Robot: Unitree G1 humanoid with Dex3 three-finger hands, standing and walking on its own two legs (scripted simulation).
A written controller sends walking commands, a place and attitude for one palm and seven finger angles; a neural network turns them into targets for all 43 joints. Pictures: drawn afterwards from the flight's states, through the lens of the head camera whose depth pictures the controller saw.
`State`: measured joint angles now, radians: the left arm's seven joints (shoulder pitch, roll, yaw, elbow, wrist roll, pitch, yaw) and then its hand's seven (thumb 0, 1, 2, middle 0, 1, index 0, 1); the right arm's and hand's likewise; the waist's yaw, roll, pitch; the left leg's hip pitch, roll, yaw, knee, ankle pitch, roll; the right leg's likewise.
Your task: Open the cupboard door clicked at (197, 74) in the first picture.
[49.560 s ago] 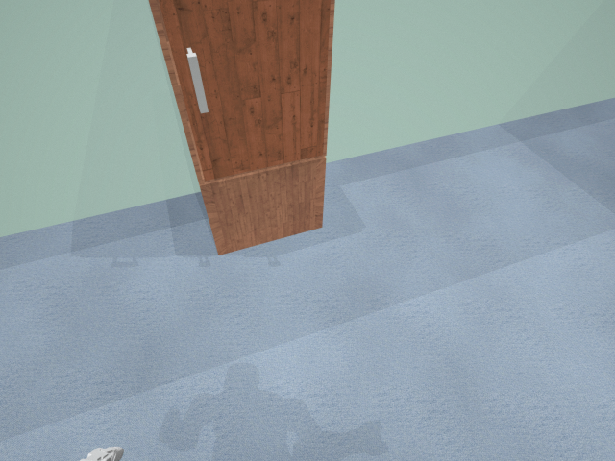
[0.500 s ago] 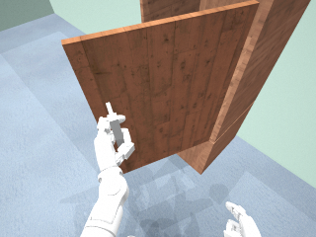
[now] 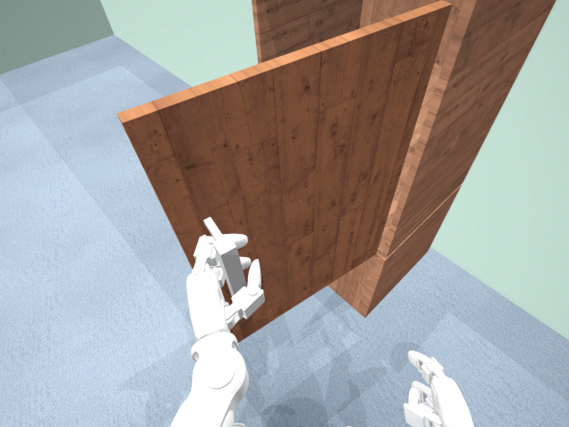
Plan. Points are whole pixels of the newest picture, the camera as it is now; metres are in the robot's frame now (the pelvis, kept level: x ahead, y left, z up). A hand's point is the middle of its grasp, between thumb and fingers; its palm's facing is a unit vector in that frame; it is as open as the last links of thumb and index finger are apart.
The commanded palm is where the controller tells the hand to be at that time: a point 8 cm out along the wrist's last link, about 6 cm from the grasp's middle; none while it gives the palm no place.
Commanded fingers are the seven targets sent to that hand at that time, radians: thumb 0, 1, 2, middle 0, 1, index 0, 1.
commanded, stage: open thumb and fingers to let go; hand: left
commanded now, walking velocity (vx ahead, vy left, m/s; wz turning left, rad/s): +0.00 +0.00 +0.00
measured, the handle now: (227, 264) +0.33 +0.10 +0.06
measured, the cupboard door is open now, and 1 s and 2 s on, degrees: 80 81 81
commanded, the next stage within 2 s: slide the hand sideways off the handle in 0.62 s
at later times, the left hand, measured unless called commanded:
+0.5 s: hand (250, 290) +0.29 +0.06 +0.06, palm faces +0.28 -0.96 -0.03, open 14.5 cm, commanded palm +0.25 +0.10 +0.06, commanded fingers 0.00 -0.50 0.30 -0.18 -0.50 -0.18 -0.50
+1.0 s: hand (238, 313) +0.25 +0.07 +0.06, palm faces -0.19 -0.98 +0.01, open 16.3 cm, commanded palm +0.23 +0.12 +0.06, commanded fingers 0.00 -0.50 0.30 -0.15 -0.30 -0.15 -0.30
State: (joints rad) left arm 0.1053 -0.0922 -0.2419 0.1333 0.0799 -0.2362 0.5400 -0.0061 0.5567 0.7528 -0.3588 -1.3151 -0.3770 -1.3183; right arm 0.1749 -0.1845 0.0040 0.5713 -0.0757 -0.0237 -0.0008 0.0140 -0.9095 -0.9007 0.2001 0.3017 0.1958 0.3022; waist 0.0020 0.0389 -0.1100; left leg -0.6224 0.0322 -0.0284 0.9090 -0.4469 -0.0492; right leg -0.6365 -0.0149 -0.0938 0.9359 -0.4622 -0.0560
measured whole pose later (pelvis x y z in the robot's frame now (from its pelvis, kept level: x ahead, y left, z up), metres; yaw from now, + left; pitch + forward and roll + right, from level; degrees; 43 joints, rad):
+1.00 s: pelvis -0.02 +0.03 +0.00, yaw -1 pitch +7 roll +0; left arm 0.06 0.05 -0.23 0.12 -0.09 -0.25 0.02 -0.02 -0.50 0.30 -0.19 -0.35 -0.14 -0.36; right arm 0.24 -0.23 0.03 0.50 0.00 -0.08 -0.02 0.01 -0.91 -0.90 0.20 0.30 0.20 0.30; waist 0.01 0.05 -0.07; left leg -0.64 0.01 0.00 0.95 -0.43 0.00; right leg -0.65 -0.04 -0.06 0.95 -0.42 -0.01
